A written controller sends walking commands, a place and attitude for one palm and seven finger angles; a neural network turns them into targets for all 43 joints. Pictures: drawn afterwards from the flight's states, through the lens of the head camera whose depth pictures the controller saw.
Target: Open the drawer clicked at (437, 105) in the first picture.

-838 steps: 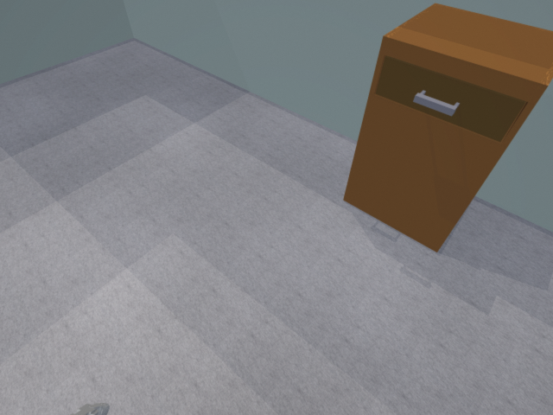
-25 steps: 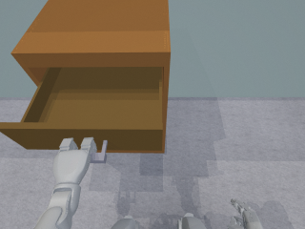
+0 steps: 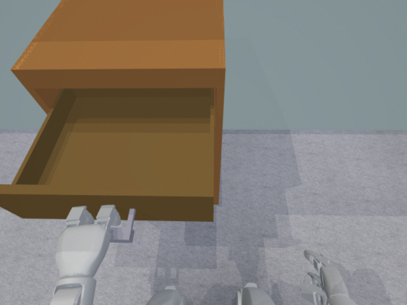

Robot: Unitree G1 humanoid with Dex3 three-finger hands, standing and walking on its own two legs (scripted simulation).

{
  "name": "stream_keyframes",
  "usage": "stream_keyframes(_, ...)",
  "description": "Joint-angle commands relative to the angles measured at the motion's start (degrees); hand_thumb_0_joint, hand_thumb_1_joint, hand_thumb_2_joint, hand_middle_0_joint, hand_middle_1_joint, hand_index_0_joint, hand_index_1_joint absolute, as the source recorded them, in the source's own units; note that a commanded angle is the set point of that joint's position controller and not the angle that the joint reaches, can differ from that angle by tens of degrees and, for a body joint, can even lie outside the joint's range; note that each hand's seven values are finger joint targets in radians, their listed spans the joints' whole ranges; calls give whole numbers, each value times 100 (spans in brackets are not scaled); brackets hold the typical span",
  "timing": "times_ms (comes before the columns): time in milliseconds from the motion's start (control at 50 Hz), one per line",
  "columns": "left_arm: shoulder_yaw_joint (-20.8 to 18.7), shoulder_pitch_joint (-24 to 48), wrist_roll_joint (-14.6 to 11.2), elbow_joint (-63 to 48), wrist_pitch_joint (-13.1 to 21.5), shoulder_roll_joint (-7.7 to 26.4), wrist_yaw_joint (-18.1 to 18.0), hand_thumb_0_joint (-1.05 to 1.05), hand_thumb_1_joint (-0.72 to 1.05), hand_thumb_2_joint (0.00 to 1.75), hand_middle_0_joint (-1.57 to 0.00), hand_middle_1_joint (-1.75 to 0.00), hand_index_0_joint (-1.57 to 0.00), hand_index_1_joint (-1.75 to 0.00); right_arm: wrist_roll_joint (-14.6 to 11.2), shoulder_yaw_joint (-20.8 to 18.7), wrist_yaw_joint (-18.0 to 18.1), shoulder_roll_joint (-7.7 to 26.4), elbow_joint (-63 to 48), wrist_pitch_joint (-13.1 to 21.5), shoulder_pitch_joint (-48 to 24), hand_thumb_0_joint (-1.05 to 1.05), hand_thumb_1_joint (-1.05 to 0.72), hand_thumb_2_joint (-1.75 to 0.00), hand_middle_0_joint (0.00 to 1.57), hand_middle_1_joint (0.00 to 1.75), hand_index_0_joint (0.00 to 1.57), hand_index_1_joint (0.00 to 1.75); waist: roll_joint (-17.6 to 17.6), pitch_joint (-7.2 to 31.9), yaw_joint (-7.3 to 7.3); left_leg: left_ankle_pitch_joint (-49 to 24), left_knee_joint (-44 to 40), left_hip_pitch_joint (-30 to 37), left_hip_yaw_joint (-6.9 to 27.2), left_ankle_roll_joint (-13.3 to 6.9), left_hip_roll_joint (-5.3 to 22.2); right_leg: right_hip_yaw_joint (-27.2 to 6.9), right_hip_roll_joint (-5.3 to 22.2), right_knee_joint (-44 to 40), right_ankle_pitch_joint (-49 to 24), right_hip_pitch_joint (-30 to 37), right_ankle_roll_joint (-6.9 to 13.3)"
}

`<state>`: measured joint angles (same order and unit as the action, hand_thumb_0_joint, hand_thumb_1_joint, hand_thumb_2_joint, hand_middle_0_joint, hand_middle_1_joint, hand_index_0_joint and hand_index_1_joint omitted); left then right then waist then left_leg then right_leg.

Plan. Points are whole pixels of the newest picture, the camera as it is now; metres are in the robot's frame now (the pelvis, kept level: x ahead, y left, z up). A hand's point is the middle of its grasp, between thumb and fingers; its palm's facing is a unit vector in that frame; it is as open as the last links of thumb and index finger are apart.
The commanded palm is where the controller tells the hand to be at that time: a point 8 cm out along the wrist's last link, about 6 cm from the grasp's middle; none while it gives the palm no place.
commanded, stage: pull the drawer open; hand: left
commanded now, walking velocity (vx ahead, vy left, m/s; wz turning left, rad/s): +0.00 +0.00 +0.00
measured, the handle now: (101, 223) +0.27 +0.23 -0.02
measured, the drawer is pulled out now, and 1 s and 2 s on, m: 0.28 0.30 0.30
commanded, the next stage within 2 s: open the thumb to release the handle in 0.58 s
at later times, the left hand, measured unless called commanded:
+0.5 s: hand (94, 261) +0.21 +0.23 -0.04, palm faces -0.07 -0.08 -0.99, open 5.7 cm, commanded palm +0.16 +0.24 +0.01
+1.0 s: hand (94, 262) +0.20 +0.23 -0.04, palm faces -0.03 -0.06 -1.00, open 8.3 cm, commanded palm +0.18 +0.24 +0.01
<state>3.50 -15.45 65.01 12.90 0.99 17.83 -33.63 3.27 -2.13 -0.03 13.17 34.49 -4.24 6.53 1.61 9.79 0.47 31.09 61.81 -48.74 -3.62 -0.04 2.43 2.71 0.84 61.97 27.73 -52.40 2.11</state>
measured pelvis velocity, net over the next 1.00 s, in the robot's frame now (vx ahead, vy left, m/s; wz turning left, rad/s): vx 0.01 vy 0.00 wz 0.00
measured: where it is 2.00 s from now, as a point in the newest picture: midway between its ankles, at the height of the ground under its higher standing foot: outside the picture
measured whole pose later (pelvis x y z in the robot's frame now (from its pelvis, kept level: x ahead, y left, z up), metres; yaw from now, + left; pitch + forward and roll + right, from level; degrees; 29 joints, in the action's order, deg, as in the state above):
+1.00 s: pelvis +0.01 +0.00 -0.01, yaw +0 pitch +20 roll +1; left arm 2.6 -25.3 63.8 3.2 2.3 17.9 -34.3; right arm 3.9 -0.9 -1.0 12.5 31.5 -5.0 6.2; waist 1.5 10.7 1.9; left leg 33.5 64.9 -51.0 -3.4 0.4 2.3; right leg 2.4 0.8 65.8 30.3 -55.1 2.3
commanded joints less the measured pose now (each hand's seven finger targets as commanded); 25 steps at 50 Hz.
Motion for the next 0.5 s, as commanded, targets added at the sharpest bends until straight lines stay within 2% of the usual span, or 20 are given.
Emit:
stream_keyframes(0,-664,-567,-159,-1301,-61,722,-365,0,90,90,-40,-135,-40,-135,0,-235,47,608,-893,237,-343,0,-90,-90,20,30,20,30,-75,1553,247,-1906,-635,920,170,-110,-391,-138,-228,-785,-2088,1271,81)
stream_keyframes(20,-671,-486,-164,-1392,-48,743,-370,0,90,90,-40,-135,-40,-135,12,-220,44,628,-899,232,-368,0,-90,-90,20,30,20,30,-99,1551,206,-1954,-619,940,203,-112,-375,-134,-223,-754,-2113,1208,95)
stream_keyframes(40,-717,-685,-163,-1402,-34,760,-379,0,90,90,-40,-135,-40,-135,16,-222,37,609,-923,229,-369,0,-90,-90,20,30,20,30,-113,1550,254,-1922,-591,914,180,-110,-384,-147,-221,-742,-2082,1208,81)
stream_keyframes(80,-774,-642,-180,-1475,9,824,-378,0,90,90,-40,-135,-40,-135,28,-216,43,616,-917,234,-401,0,-90,-90,20,30,20,30,-211,1431,222,-1741,-530,775,162,-118,-399,-230,-199,-776,-2011,1171,65)
stream_keyframes(100,-860,-823,-169,-1473,30,881,-392,0,90,90,-40,-135,-40,-135,22,-210,45,605,-943,238,-413,0,-90,-90,20,30,20,30,-165,1421,273,-1690,-547,735,175,-114,-410,-208,-209,-752,-1921,1187,78)
stream_keyframes(120,-874,-804,-159,-1525,47,894,-403,0,90,90,-40,-135,-40,-135,36,-193,51,612,-963,234,-439,0,-90,-90,20,30,20,30,-167,1428,248,-1724,-516,741,194,-122,-402,-208,-208,-723,-1944,1136,90)
stream_keyframes(160,-801,-1102,-163,-1498,54,794,-376,0,90,90,-40,-135,-40,-135,27,-204,22,596,-999,238,-403,0,-90,-90,20,30,20,30,-37,1380,302,-1757,-501,792,181,-109,-405,-171,-222,-693,-1868,1034,99)
stream_keyframes(180,-884,-1181,-169,-1583,62,886,-380,0,90,90,-40,-135,-40,-135,33,-198,5,601,-1017,230,-412,0,-90,-90,20,30,20,30,-54,1448,349,-1782,-498,783,183,-99,-406,-201,-230,-662,-1869,1055,105)
stream_keyframes(220,-828,-1512,-189,-1703,47,816,-359,0,90,90,-40,-135,-40,-135,36,-170,-27,595,-1107,218,-442,0,-90,-90,20,30,20,30,26,1535,363,-1991,-469,856,193,-100,-394,-192,-241,-602,-2093,1079,128)
stream_keyframes(260,-885,-1890,-232,-1749,60,825,-329,0,90,90,-40,-135,-40,-135,24,-175,-47,577,-1148,208,-416,0,-90,-90,20,30,20,30,-125,1520,426,-2063,-462,787,180,-92,-400,-207,-246,-570,-2290,1235,108)
stream_keyframes(280,-805,-2050,-270,-1828,59,764,-296,0,90,90,-40,-135,-40,-135,26,-162,-67,574,-1183,211,-442,0,-90,-90,20,30,20,30,-107,1519,439,-2084,-458,767,166,-91,-408,-243,-228,-580,-2372,1276,107)
stream_keyframes(340,-887,-2511,-297,-1954,123,803,-264,0,90,90,-40,-135,-40,-135,22,-134,-107,540,-1249,213,-472,0,-90,-90,20,30,20,30,-33,1574,508,-2339,-419,783,161,-90,-402,-282,-228,-501,-2674,1349,115)
stream_keyframes(400,-888,-2557,-288,-2045,198,796,-240,0,90,90,-40,-135,-40,-135,45,-151,-150,551,-1242,198,-470,0,-90,-90,20,30,20,30,-120,1425,453,-2336,-376,708,185,-87,-380,-318,-235,-473,-2708,1223,114)
stream_keyframes(420,-1013,-2605,-289,-2028,230,853,-256,0,90,90,-40,-135,-40,-135,45,-135,-141,537,-1253,193,-487,0,-90,-90,20,30,20,30,-118,1488,477,-2395,-368,658,192,-98,-384,-280,-238,-429,-2795,1301,118)
stream_keyframes(480,-954,-2673,-233,-2082,315,795,-279,0,90,90,-40,-135,-40,-135,87,-165,-189,553,-1244,204,-409,0,-90,-90,20,30,20,30,-57,1556,449,-2527,-263,763,201,-80,-368,-314,-249,-361,-2764,1057,114)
